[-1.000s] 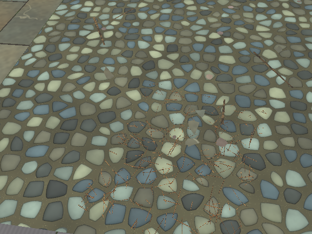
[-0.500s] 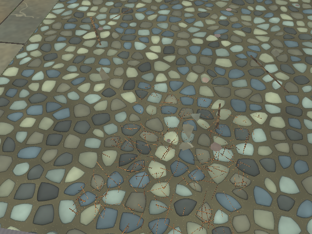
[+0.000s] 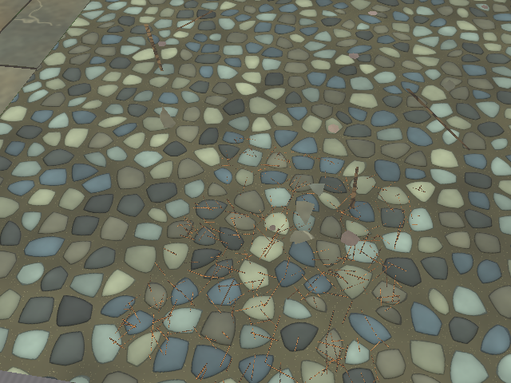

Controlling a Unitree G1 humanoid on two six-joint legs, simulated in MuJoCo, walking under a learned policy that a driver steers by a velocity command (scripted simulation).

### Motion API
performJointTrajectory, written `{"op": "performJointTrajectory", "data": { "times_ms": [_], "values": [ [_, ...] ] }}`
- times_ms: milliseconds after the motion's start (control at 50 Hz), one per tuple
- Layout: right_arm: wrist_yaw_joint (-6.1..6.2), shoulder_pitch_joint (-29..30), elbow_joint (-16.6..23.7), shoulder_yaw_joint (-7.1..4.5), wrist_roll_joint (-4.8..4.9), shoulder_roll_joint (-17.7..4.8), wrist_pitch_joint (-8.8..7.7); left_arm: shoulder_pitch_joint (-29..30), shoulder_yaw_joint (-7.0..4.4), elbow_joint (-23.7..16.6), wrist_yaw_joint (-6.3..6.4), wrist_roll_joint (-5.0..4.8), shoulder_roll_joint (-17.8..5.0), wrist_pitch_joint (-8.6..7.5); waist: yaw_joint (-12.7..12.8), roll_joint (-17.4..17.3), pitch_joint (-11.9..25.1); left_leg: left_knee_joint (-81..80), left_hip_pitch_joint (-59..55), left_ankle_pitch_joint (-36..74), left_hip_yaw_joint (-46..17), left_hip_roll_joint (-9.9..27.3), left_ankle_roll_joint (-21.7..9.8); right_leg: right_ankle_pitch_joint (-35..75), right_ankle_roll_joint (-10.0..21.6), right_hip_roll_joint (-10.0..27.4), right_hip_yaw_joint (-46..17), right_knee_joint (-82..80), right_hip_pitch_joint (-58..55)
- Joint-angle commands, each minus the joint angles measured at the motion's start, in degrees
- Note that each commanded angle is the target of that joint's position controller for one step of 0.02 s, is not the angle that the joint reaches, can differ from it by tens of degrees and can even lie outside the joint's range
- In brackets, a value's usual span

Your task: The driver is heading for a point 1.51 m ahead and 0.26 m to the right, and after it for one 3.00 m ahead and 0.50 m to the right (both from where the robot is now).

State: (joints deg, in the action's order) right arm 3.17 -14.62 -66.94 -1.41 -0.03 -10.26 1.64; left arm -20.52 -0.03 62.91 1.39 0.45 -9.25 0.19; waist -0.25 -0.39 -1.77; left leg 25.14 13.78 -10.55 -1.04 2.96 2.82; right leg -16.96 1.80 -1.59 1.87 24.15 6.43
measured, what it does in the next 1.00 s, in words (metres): lifts its left foot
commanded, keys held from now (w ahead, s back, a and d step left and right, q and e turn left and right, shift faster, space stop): no key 0.78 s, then w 0.22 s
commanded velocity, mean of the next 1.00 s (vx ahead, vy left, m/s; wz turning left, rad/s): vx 0.04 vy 0.00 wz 0.00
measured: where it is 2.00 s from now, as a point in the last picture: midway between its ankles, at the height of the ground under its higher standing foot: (227, 360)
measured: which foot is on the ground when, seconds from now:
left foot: down 0.00-0.84, up 0.86-1.00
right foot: down 0.00-1.00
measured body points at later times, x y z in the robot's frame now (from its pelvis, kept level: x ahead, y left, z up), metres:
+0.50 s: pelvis +0.00 +0.00 +0.00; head +0.02 +0.00 +0.45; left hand -0.04 +0.22 -0.16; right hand -0.02 -0.24 -0.16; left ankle +0.03 +0.15 -0.74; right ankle -0.04 -0.10 -0.74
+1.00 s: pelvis +0.04 +0.02 +0.00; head +0.04 +0.03 +0.45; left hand -0.05 +0.26 -0.15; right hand +0.05 -0.23 -0.15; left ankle +0.01 +0.14 -0.65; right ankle -0.05 -0.10 -0.74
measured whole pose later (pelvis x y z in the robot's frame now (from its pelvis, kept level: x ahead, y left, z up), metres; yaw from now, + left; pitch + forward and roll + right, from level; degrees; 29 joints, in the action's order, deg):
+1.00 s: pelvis +0.04 +0.02 +0.00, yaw +1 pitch +1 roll -1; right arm 1.3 -17.7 -63.2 -2.5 2.4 -10.5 -2.6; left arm -28.7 -2.4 60.9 2.8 -0.8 -11.0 -1.7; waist 1.5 1.2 1.8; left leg 68.2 30.7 -27.4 2.1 3.5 -1.1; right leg -19.3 2.0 -0.4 1.8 21.1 3.4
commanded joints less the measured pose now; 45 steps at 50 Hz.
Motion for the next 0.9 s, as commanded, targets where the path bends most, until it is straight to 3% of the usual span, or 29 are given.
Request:
{"op": "performJointTrajectory", "data": {
  "times_ms": [20,780,820,840,860,880,900],
  "values": [
    [0.19,-3.5,0.5,-0.64,0.02,-5.0,-0.22,-5.6,-0.76,-0.5,0.14,-0.04,-4.8,-0.16,0.0,0.4,-2.7,-2.3,-3.4,6.2,-0.2,0.5,-1.5,8.6,-0.3,3.7,-3.2,-6.2,6.9],
    [0.49,-6.7,0.7,-0.84,0.28,-4.0,-0.34,-9.0,-1.07,-1.8,0.2,-0.3,-3.7,-0.39,0.0,0.4,-3.3,-1.8,-3.1,7.2,-0.1,0.7,-1.3,10.7,0.0,3.7,-3.2,-5.9,6.5],
    [0.71,-6.8,0.7,-0.88,0.54,-3.7,-0.2,-9.7,-1.64,-1.8,0.66,-0.76,-5.1,-0.1,0.4,2.0,-2.5,1.7,-1.7,-4.7,3.1,-2.1,-1.6,-5.2,1.8,3.6,-4.2,-7.4,6.3],
    [0.83,-5.8,1.3,-1.06,0.91,-3.8,-0.33,-9.3,-2.43,-2.6,1.01,-1.27,-7.4,0.03,1.1,4.5,-3.9,6.3,2.2,-13.3,5.7,-4.2,-2.1,-18.6,4.1,5.7,-7.9,-9.6,7.1],
    [0.69,-3.0,2.8,-1.13,0.89,-3.8,-0.86,-11.0,-3.15,-2.9,1.29,-1.63,-9.3,-0.01,2.7,7.4,-6.5,13.1,9.4,-17.1,6.8,-4.8,-2.4,-29.7,7.3,10.9,-15.4,-13.7,6.7],
    [0.23,-0.1,4.7,-0.79,0.95,-2.9,-1.84,-12.4,-4.13,-3.2,1.52,-1.72,-11.7,-0.41,4.3,10.9,-9.1,22.7,15.2,-16.4,5.0,-2.3,-3.2,-34.5,11.4,18.3,-24.9,-17.6,7.1],
    [-0.42,2.3,6.2,-0.74,1.54,-2.6,-2.92,-13.0,-4.55,-3.2,1.87,-1.08,-12.1,-1.03,4.9,11.4,-11.7,33.1,24.4,-18.6,2.0,0.6,-3.7,-32.4,14.6,23.2,-30.7,-20.0,4.7]
  ]
}}
Velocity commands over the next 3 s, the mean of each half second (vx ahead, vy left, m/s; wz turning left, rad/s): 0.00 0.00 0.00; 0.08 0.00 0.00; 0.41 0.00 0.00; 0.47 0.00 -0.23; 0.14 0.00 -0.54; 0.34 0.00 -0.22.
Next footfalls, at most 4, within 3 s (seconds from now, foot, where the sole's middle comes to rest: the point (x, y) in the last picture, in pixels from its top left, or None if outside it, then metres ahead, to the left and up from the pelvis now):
1.08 left None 0.14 0.19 -0.74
1.54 right None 0.38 0.00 -0.72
2.04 left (202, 275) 0.79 0.18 -0.72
2.54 right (280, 318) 0.66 -0.03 -0.72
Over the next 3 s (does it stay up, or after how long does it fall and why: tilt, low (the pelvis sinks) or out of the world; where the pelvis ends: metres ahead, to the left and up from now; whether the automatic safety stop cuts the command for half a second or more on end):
stays up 0.81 0.02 0.06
